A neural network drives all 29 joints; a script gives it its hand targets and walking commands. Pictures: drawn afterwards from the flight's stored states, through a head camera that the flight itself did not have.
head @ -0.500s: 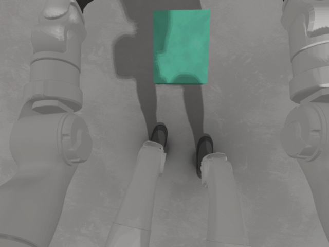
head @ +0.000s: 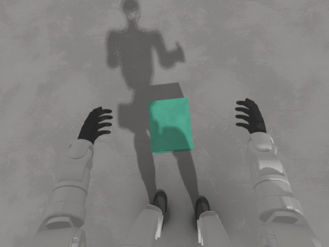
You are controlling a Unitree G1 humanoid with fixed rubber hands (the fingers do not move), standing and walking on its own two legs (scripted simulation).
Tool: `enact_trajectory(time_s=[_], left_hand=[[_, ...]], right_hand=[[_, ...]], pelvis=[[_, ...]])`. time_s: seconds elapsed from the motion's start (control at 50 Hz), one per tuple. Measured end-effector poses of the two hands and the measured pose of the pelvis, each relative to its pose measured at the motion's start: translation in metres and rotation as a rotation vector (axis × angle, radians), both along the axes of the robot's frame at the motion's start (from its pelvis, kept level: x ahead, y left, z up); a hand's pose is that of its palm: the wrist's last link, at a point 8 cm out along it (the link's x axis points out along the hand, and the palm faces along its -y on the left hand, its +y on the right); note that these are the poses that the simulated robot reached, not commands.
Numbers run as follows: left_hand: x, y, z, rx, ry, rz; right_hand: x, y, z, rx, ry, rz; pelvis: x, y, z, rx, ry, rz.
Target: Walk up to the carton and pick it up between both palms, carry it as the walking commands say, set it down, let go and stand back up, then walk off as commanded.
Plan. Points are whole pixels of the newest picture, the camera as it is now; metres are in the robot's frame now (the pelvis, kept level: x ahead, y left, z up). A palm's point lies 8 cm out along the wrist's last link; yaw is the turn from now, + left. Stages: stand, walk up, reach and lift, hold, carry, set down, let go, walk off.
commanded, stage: let go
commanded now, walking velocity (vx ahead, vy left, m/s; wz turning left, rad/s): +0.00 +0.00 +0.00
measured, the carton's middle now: (171, 127) +0.49 +0.08 -0.65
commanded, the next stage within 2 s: stand in 0.96 s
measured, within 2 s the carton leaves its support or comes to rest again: neither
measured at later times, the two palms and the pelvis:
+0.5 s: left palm (73, 230) +0.15 +0.21 -0.03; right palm (313, 234) +0.19 -0.24 -0.04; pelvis -0.01 -0.02 +0.04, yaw +2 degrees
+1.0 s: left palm (57, 220) +0.17 +0.25 -0.03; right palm out of the picture +0.17 -0.22 -0.04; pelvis +0.01 +0.03 +0.04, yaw +0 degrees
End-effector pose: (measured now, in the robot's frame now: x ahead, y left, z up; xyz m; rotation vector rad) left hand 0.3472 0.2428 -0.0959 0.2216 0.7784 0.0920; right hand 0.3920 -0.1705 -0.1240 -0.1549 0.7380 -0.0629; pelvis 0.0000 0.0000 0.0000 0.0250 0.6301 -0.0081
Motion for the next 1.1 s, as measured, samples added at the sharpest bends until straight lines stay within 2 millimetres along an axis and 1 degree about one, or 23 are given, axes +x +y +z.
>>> enact_trajectory(time_s=[0.08,0.18,0.24,0.36,0.44,0.54,0.62,0.68,0.78,0.84,0.92,1.0,1.04,1.1], left_hand=[[-0.029,-0.006,0.020,-0.005,0.001,-0.008],[-0.073,-0.015,0.037,-0.019,0.010,0.012],[-0.098,-0.022,0.042,-0.036,0.022,0.015],[-0.150,-0.033,0.051,-0.062,0.039,0.032],[-0.178,-0.035,0.060,-0.065,0.025,0.026],[-0.201,-0.026,0.065,-0.062,0.033,0.019],[-0.210,-0.013,0.068,-0.048,0.040,0.015],[-0.211,-0.004,0.068,-0.050,0.048,0.000],[-0.202,0.007,0.070,-0.027,0.053,-0.040],[-0.197,0.012,0.069,-0.016,0.073,-0.010],[-0.188,0.010,0.070,-0.031,0.077,0.025],[-0.177,0.005,0.068,-0.030,0.057,0.024],[-0.174,0.010,0.063,-0.001,0.047,0.010],[-0.175,0.023,0.056,0.040,0.054,0.011]], right_hand=[[-0.029,-0.015,0.018,0.015,0.002,-0.020],[-0.068,-0.038,0.037,0.004,0.015,-0.016],[-0.090,-0.050,0.047,-0.005,0.016,-0.016],[-0.141,-0.064,0.072,-0.034,0.018,0.018],[-0.178,-0.069,0.082,-0.037,0.045,0.026],[-0.215,-0.063,0.089,-0.027,0.064,0.042],[-0.238,-0.054,0.090,-0.022,0.091,0.046],[-0.247,-0.046,0.090,-0.010,0.108,0.035],[-0.245,-0.037,0.093,0.001,0.091,0.023],[-0.241,-0.036,0.091,0.007,0.090,0.013],[-0.234,-0.040,0.089,-0.002,0.088,-0.004],[-0.226,-0.048,0.087,-0.033,0.089,-0.020],[-0.226,-0.057,0.082,-0.078,0.116,-0.026],[-0.229,-0.073,0.081,-0.133,0.147,-0.039]], pelvis=[[0.005,-0.006,0.010,-0.004,-0.075,0.002],[0.007,-0.015,0.020,-0.002,-0.175,0.006],[0.005,-0.019,0.025,-0.002,-0.238,0.010],[0.001,-0.023,0.035,0.000,-0.379,0.017],[-0.002,-0.021,0.040,0.002,-0.482,0.031],[-0.008,-0.014,0.042,0.000,-0.607,0.034],[-0.010,-0.005,0.043,-0.005,-0.678,0.029],[-0.011,0.003,0.042,-0.011,-0.714,0.020],[-0.009,0.017,0.040,-0.024,-0.752,0.000],[-0.005,0.022,0.040,-0.026,-0.753,-0.006],[0.002,0.026,0.039,-0.027,-0.730,-0.003],[0.009,0.025,0.038,-0.024,-0.687,0.002],[0.013,0.023,0.037,-0.022,-0.665,0.003],[0.020,0.020,0.036,-0.025,-0.644,0.003]])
